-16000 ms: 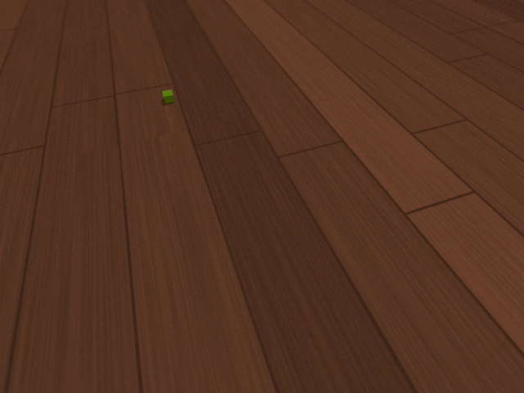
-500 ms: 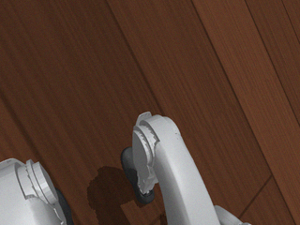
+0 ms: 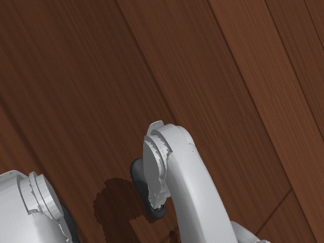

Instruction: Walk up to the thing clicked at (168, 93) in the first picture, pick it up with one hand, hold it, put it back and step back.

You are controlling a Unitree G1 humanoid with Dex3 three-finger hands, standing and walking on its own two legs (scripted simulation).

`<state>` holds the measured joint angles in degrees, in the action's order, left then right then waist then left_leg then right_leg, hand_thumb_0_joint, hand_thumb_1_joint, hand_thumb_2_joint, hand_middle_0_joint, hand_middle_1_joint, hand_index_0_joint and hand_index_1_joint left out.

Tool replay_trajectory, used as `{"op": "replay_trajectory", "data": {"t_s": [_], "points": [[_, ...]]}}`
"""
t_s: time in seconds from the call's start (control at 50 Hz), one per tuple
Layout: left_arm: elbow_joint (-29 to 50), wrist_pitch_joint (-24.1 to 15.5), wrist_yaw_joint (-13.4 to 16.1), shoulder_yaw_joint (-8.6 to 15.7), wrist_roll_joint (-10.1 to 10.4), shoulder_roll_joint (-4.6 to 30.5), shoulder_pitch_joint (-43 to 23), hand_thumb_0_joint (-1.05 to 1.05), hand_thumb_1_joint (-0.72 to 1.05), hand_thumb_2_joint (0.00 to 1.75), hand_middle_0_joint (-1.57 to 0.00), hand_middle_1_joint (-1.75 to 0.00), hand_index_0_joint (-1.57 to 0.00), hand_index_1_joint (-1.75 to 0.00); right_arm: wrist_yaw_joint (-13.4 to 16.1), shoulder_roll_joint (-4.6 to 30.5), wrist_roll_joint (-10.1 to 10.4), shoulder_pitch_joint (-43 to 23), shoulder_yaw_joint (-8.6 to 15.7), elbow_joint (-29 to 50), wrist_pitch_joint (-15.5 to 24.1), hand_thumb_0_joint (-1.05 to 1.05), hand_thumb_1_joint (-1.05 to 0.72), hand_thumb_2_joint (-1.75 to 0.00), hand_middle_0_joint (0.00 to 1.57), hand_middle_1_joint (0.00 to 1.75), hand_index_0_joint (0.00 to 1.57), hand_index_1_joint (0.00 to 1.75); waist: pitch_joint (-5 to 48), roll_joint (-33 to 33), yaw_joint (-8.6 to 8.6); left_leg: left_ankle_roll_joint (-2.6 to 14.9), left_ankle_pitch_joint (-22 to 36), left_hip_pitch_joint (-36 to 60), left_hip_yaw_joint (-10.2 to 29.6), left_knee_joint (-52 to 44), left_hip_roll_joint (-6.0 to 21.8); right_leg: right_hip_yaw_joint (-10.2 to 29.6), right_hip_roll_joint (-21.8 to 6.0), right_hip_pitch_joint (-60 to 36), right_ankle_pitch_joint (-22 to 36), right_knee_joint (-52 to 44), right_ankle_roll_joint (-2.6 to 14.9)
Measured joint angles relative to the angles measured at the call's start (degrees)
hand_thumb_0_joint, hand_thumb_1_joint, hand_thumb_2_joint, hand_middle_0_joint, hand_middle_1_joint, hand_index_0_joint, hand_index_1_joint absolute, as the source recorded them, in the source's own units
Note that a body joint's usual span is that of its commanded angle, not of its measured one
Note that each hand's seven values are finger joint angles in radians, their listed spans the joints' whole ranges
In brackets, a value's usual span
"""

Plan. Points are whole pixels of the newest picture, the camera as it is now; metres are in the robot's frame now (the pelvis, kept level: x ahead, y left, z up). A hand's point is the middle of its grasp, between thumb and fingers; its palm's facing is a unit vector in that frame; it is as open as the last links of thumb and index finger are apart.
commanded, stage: close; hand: left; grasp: from above
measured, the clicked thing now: out of the picture +0.44 +0.29 -0.28
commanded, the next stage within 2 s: settle in 0.94 s
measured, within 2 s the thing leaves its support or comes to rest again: leaves its support in 1.32 s
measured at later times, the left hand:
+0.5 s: hand out of the picture +0.42 +0.30 -0.26, palm faces -0.43 -0.20 -0.88, open 10.7 cm
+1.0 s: hand out of the picture +0.42 +0.30 -0.26, palm faces -0.43 -0.17 -0.89, open 10.5 cm
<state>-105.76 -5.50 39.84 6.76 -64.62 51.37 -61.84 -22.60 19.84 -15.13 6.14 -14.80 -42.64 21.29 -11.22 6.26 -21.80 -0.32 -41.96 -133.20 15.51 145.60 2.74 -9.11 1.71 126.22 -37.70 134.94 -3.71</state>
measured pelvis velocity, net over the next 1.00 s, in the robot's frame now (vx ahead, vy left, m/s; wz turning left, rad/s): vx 0.00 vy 0.00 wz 0.00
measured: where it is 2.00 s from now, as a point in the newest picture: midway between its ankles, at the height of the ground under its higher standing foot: (114, 221)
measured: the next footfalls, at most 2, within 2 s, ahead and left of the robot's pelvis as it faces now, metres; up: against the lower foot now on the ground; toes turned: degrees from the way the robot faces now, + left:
none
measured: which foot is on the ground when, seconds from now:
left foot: down 0.00-1.00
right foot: down 0.00-1.00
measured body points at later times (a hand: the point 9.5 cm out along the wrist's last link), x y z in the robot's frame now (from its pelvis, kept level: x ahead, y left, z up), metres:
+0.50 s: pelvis +0.00 +0.00 +0.00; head +0.28 +0.12 +0.33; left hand +0.44 +0.31 -0.21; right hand +0.04 -0.25 -0.05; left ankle +0.06 +0.13 -0.28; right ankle +0.12 -0.13 -0.28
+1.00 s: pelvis +0.00 +0.00 +0.00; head +0.27 +0.12 +0.34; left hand +0.44 +0.31 -0.20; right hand +0.05 -0.25 -0.05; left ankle +0.06 +0.13 -0.28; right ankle +0.12 -0.13 -0.28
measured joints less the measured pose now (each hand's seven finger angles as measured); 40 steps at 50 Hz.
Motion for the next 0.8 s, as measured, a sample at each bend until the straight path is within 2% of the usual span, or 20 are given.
{"op": "replay_trajectory", "data": {"t_s": [0.16, 0.36, 0.46, 0.8], "points": [[0.1, -1.3, 0.6, -1.4, -0.8, 0.3, -0.3, 0.0, -0.13, 0.72, -0.35, -0.82, -0.37, -0.8, 0.4, 0.4, -0.3, -0.4, -0.4, 0.2, 0.0, 0.0, -0.9, -0.9, 0.19, 0.3, 0.19, 0.3, -0.3, 0.5, 0.22, -0.31, 0.1, 0.3, 0.4, -0.1, 0.0, -0.3, 0.1, -0.2, 0.3, -0.1, 0.15], [-0.2, -1.3, 1.5, -1.1, -1.4, 0.7, -0.1, 0.0, -0.02, 0.67, -0.44, -0.77, -0.46, -0.75, 0.9, 0.8, -0.4, -0.6, -0.4, 0.6, -0.5, 0.0, -0.9, -0.9, 0.19, 0.3, 0.19, 0.3, -0.3, 0.6, -0.04, -0.38, 0.1, 0.6, 0.7, -0.4, 0.2, -0.5, 0.3, -0.4, 0.6, -0.7, 0.15], [0.2, -1.5, 1.2, -0.9, -1.3, 0.9, 0.2, 0.0, -0.01, 0.62, -0.48, -0.76, -0.48, -0.73, 1.2, 0.9, -0.2, -0.5, -0.4, 0.8, -0.5, 0.0, -0.9, -0.9, 0.19, 0.3, 0.19, 0.3, -0.4, 0.5, -0.12, -0.24, 0.3, 0.6, 0.7, -0.4, 0.1, -0.6, 0.3, -0.5, 0.7, -0.8, 0.06], [1.6, -2.5, 1.0, -2.9, -2.2, 0.0, 1.0, 0.01, 0.03, 0.56, -0.63, -0.72, -0.51, -0.67, 1.5, 0.3, -0.4, -0.4, -0.3, 1.2, -1.0, 0.0, -0.9, -0.89, 0.19, 0.3, 0.2, 0.3, 0.3, 0.5, 0.49, -0.18, 0.3, 0.7, 0.3, -0.7, 0.0, -0.3, 0.2, -0.7, 0.5, -0.9, 0.04]]}}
